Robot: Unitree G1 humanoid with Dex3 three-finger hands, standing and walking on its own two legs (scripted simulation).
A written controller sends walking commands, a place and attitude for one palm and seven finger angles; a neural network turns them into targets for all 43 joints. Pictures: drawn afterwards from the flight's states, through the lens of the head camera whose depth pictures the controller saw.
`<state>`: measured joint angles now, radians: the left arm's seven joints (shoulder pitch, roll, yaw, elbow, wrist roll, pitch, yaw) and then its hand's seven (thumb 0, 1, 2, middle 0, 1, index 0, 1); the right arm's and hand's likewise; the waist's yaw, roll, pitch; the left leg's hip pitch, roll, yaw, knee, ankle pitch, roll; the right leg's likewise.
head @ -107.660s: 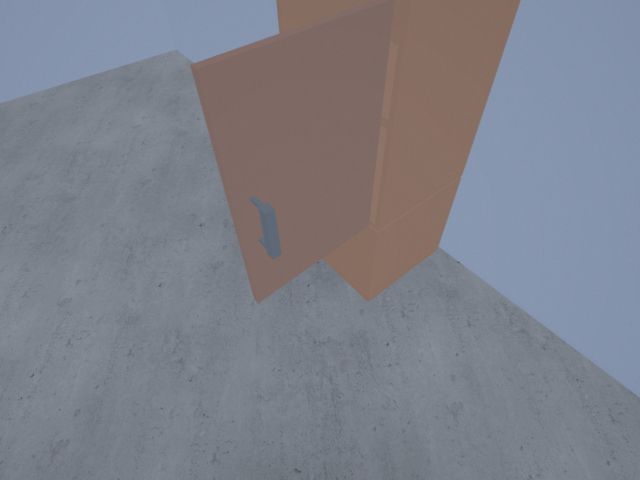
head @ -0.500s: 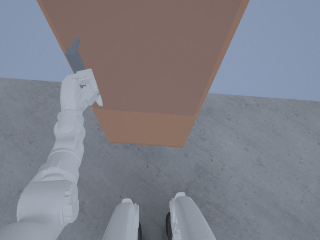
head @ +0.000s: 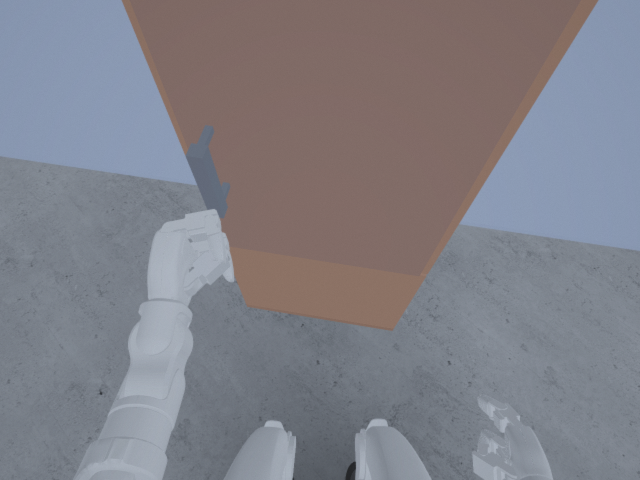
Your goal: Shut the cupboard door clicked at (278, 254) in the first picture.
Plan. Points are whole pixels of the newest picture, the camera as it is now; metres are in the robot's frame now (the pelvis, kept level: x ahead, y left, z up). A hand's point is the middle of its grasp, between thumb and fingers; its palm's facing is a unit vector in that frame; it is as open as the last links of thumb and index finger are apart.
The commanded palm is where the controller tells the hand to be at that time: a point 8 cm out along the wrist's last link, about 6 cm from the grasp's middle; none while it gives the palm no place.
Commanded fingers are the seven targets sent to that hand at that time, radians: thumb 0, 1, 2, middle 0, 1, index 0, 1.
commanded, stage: draw the hand back to the body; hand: left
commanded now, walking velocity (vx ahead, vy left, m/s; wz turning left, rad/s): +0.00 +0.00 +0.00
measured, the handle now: (213, 173) +0.50 +0.17 +0.03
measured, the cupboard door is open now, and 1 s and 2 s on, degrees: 0 0 0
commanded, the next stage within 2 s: step back with the hand held close in 1.46 s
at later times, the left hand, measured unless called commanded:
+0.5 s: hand (122, 297) +0.27 +0.18 +0.15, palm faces +0.09 -0.97 -0.21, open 3.1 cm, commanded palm +0.24 +0.24 +0.16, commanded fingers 0.00 0.90 0.90 -0.97 -1.14 -0.97 -1.14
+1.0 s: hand out of the picture +0.21 +0.26 +0.25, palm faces +0.42 -0.82 -0.38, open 5.5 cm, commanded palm +0.16 +0.30 +0.27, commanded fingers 0.00 0.90 0.90 -0.28 -0.39 -0.28 -0.39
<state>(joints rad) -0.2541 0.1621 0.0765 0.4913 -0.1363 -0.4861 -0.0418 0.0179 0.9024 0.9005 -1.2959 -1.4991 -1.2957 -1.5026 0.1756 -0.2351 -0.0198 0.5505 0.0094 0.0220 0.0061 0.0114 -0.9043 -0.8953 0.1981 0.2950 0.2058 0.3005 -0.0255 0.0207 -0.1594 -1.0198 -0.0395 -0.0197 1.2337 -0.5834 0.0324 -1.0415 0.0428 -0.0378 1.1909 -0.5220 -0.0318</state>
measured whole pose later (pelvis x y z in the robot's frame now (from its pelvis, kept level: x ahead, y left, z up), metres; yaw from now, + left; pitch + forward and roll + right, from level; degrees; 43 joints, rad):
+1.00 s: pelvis +0.02 +0.01 +0.10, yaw +1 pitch -3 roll -1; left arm 0.43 0.35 0.27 -0.34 -0.08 -0.01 0.11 0.01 0.90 0.90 -0.55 -0.68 -0.55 -0.68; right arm 0.21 -0.22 0.05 0.59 0.04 -0.08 -0.08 0.02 -0.90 -0.90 0.20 0.30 0.21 0.30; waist 0.06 0.08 -0.03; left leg -0.16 -0.06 -0.03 0.52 -0.31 0.05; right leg -0.18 0.02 -0.01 0.50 -0.27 -0.01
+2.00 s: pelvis +0.00 +0.02 +0.10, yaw +0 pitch +1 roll +0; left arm 0.54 0.42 0.40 -0.42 -0.08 -0.14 0.13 0.01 0.89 0.90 -0.21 -0.30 -0.21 -0.30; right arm 0.20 -0.25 -0.02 0.58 0.03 0.03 -0.10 0.02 -0.90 -0.90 0.20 0.30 0.20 0.30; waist 0.01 0.05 -0.03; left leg -0.27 -0.07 -0.01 0.52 -0.26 0.06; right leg -0.30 0.01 0.01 0.52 -0.23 0.00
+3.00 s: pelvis -0.13 +0.02 +0.10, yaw -1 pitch +8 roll -5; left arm 0.45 0.42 0.44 -0.53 -0.06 -0.25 0.16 0.01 0.90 0.90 -0.20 -0.30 -0.20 -0.30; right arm 0.10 -0.14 0.02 0.65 -0.03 -0.13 -0.04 0.02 -0.90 -0.90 0.20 0.30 0.21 0.30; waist 0.03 -0.02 -0.06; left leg -0.55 0.06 0.04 0.42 0.00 0.06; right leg -0.18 0.07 0.02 0.59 -0.45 0.02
